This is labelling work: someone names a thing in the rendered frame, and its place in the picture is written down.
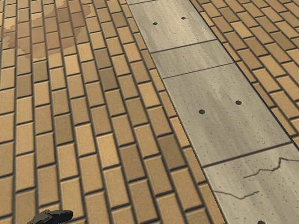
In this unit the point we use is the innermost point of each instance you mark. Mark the robot left hand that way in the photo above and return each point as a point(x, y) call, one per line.
point(52, 217)

